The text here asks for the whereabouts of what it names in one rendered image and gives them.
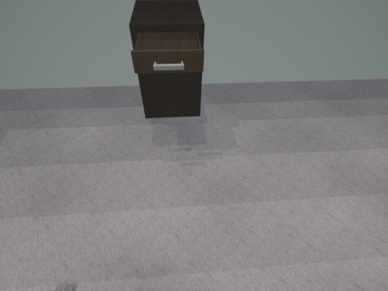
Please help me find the cabinet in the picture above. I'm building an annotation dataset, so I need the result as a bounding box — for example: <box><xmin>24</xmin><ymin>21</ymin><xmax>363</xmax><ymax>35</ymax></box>
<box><xmin>129</xmin><ymin>0</ymin><xmax>205</xmax><ymax>118</ymax></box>

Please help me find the handle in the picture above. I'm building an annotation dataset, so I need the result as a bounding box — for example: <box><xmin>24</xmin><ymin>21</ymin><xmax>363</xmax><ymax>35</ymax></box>
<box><xmin>153</xmin><ymin>61</ymin><xmax>184</xmax><ymax>70</ymax></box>

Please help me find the drawer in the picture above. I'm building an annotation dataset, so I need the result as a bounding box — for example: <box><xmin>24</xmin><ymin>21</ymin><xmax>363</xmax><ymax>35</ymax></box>
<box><xmin>131</xmin><ymin>32</ymin><xmax>204</xmax><ymax>73</ymax></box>

